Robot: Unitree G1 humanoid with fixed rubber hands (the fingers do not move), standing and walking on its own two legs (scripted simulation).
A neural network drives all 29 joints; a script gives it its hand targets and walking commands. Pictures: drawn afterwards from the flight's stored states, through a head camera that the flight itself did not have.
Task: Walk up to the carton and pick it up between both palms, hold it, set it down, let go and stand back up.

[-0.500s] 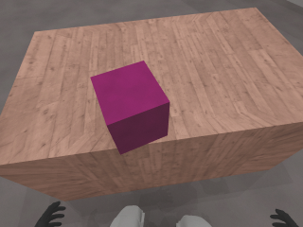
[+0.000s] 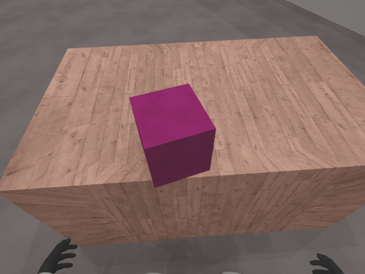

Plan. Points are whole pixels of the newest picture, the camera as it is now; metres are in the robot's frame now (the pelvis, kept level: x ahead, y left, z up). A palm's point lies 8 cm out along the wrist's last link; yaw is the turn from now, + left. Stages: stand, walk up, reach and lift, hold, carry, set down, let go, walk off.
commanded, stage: walk up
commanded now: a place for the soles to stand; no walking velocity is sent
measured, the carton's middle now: (171, 135) +0.46 +0.06 -0.01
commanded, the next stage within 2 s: none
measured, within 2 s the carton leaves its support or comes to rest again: neither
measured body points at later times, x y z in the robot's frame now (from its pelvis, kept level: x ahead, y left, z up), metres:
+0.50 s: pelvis +0.00 +0.01 +0.01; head +0.01 +0.01 +0.46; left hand +0.09 +0.34 -0.10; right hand +0.12 -0.30 -0.10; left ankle +0.01 +0.12 -0.72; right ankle +0.02 -0.10 -0.72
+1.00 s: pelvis +0.00 +0.01 +0.01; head +0.03 +0.01 +0.46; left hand +0.09 +0.34 -0.10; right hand +0.14 -0.29 -0.10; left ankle +0.01 +0.12 -0.72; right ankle +0.02 -0.10 -0.72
